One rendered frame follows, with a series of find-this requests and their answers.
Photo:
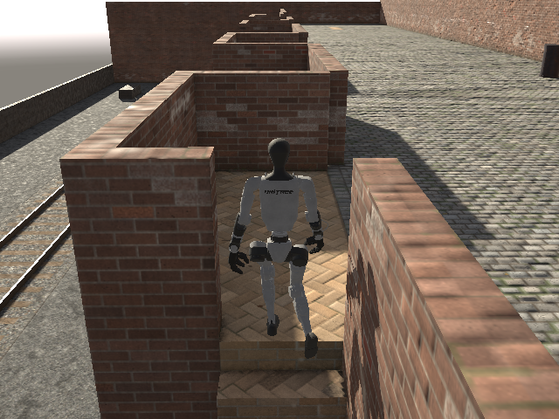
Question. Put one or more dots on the robot left upper arm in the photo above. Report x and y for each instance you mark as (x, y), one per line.
(247, 198)

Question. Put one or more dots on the right robot shin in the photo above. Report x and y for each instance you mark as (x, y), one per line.
(302, 311)

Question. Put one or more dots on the robot shin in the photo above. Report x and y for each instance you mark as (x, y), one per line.
(302, 311)
(268, 290)

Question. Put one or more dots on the right robot forearm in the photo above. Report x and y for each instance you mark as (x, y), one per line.
(316, 228)

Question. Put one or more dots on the left robot forearm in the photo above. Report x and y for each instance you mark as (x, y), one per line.
(237, 235)

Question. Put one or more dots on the right robot hand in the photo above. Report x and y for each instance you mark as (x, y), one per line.
(311, 240)

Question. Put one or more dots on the robot right upper arm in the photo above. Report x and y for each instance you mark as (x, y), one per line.
(307, 185)

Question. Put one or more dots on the left robot hand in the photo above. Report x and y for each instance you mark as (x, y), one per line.
(233, 260)

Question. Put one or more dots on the left robot shin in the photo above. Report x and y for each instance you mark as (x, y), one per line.
(268, 290)

